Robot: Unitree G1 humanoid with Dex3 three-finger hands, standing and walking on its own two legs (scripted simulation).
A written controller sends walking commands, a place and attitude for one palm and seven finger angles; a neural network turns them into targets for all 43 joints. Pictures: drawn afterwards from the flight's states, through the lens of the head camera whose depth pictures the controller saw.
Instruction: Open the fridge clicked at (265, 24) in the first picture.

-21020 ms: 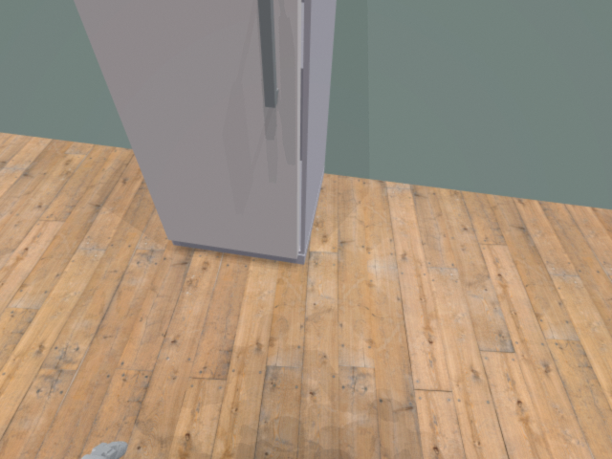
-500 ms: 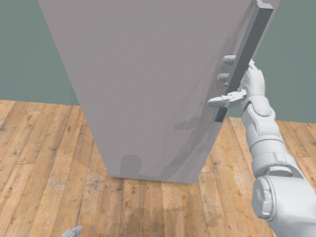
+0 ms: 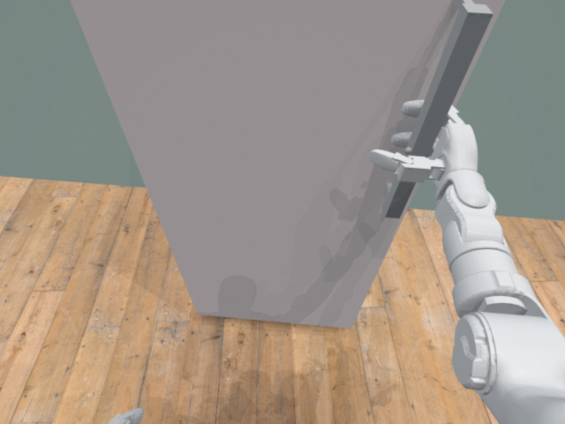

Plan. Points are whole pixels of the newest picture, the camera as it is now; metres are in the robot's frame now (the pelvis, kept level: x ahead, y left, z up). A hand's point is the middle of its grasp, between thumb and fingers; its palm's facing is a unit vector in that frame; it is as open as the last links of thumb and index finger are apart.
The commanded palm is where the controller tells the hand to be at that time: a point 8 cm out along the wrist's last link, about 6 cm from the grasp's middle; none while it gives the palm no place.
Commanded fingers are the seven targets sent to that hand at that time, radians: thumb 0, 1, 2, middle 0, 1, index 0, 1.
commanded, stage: grip the handle and tug to test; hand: right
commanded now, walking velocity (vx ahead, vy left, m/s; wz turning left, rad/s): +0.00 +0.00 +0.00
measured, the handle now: (419, 126) +0.51 -0.12 +0.18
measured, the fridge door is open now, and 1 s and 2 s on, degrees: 0 1 4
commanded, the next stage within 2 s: move the hooked fingers beside the handle in 1.02 s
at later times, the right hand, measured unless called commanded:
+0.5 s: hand (404, 149) +0.47 -0.10 +0.17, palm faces -0.03 +1.00 +0.00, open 5.5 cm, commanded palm +0.43 -0.15 +0.17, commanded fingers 0.00 -0.90 -0.90 0.45 1.40 0.45 1.40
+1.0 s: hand (404, 154) +0.45 -0.10 +0.17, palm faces -0.04 +1.00 +0.00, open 5.4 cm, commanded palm +0.40 -0.16 +0.17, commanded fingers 0.00 -0.90 -0.90 0.45 1.40 0.45 1.40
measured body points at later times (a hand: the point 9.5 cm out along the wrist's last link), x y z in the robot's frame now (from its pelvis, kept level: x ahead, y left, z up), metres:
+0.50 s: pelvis +0.01 +0.00 +0.00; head +0.03 +0.01 +0.45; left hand +0.08 +0.26 -0.12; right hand +0.46 -0.15 +0.17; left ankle -0.02 +0.10 -0.73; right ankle +0.02 -0.10 -0.73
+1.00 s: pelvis +0.03 +0.01 +0.01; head +0.04 +0.02 +0.46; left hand +0.13 +0.26 -0.11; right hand +0.45 -0.15 +0.17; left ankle -0.02 +0.10 -0.73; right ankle +0.02 -0.10 -0.73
